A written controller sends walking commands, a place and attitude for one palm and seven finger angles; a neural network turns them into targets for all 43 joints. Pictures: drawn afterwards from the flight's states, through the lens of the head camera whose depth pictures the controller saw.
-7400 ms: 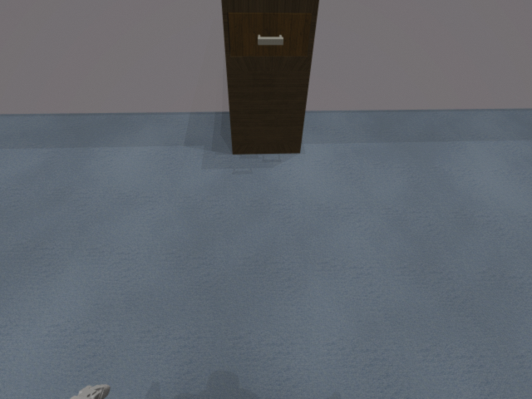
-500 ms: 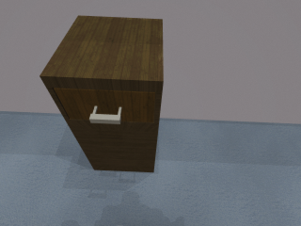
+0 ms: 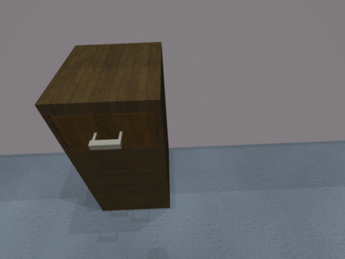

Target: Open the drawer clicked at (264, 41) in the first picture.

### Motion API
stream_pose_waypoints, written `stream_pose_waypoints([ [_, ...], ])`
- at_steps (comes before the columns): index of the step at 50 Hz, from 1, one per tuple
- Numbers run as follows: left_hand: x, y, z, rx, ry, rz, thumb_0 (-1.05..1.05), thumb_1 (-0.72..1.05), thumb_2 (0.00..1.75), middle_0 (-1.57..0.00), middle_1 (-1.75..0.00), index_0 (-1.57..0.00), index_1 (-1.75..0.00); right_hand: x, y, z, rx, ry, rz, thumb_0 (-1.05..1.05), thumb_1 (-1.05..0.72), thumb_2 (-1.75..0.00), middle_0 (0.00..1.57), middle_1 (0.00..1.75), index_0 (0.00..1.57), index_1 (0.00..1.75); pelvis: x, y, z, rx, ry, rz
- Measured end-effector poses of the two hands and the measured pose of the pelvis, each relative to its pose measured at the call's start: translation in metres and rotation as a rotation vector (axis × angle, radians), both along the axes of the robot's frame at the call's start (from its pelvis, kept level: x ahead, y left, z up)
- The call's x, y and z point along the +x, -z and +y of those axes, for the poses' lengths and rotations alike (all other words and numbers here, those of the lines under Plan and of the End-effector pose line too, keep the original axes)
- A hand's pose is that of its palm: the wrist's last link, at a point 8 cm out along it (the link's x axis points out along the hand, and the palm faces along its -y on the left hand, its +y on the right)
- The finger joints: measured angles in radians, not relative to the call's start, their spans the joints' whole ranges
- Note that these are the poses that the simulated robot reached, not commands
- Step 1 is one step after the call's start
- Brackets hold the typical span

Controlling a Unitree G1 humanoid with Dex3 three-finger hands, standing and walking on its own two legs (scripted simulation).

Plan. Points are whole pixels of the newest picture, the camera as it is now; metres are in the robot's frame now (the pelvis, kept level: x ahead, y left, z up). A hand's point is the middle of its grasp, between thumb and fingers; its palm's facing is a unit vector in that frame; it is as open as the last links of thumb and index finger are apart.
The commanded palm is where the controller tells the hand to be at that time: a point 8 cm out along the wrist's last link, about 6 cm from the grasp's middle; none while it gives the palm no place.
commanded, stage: come to a stop and stand still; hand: left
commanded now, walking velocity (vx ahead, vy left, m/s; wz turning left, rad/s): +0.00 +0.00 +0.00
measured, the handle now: (106, 139) +0.53 +0.27 -0.09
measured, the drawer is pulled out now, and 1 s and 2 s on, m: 0.00 0.00 0.00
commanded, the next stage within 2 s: look again from close up in 0.18 s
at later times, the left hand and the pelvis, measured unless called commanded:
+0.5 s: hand out of the picture +0.01 +0.20 -0.19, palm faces +0.03 -0.99 -0.16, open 7.4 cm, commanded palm none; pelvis +0.01 +0.04 -0.01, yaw -1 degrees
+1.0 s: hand out of the picture +0.09 +0.29 -0.08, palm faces +0.01 -0.85 -0.52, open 7.5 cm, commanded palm +0.09 +0.31 -0.05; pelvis -0.05 +0.09 -0.01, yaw +0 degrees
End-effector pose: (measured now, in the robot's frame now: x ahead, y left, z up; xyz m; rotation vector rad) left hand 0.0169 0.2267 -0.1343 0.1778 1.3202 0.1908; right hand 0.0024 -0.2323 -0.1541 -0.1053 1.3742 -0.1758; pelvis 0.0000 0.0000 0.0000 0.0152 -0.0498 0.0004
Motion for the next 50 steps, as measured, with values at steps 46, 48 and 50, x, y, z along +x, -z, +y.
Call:
stream_pose_waypoints([
  [46,-0.022,-0.017,0.096,0.067,0.135,-0.169,0.01,0.90,0.89,-0.20,-0.30,-0.20,-0.30,0.011,-0.034,0.089,-0.093,-0.090,-0.256,0.00,-0.92,-0.89,0.20,0.30,0.20,0.30,-0.032,0.004,0.090,-0.037,0.014,0.039],
  [48,0.017,-0.057,0.102,0.191,0.183,-0.398,0.02,0.89,0.89,-0.21,-0.31,-0.20,-0.31,0.022,-0.037,0.090,-0.094,-0.081,-0.383,0.01,-0.92,-0.89,0.20,0.30,0.20,0.30,-0.038,0.006,0.091,-0.030,0.009,0.050],
  [50,0.055,-0.095,0.098,0.314,0.282,-0.605,0.02,0.87,0.88,-0.21,-0.32,-0.20,-0.33,0.037,-0.039,0.090,-0.090,-0.086,-0.500,0.01,-0.91,-0.89,0.20,0.30,0.20,0.30,-0.046,0.010,0.091,-0.017,0.001,0.056],
])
